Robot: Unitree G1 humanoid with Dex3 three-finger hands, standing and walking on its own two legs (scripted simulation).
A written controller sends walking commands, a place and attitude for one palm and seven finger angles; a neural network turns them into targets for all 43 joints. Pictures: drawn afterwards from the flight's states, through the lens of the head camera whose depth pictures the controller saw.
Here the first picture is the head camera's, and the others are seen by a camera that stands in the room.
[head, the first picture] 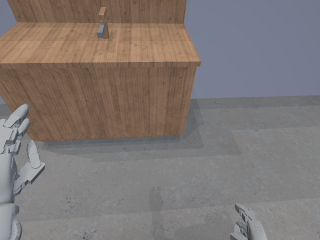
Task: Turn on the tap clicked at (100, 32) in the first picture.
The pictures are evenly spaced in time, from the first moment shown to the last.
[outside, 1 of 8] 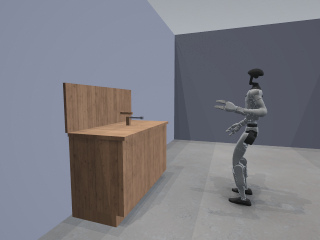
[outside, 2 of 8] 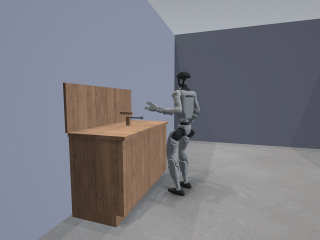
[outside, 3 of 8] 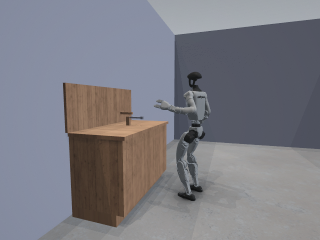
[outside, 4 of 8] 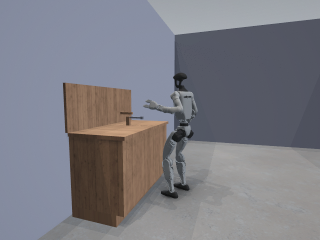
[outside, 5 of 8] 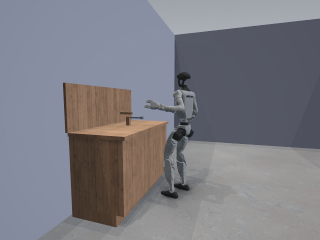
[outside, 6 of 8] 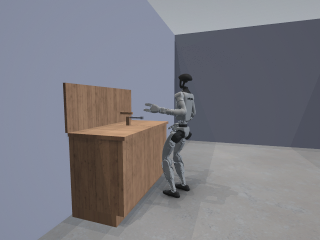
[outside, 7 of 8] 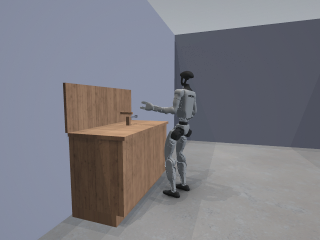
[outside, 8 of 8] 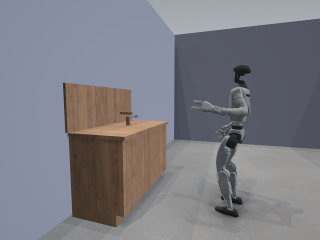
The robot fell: no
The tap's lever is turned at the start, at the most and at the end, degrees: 0 85 85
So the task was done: yes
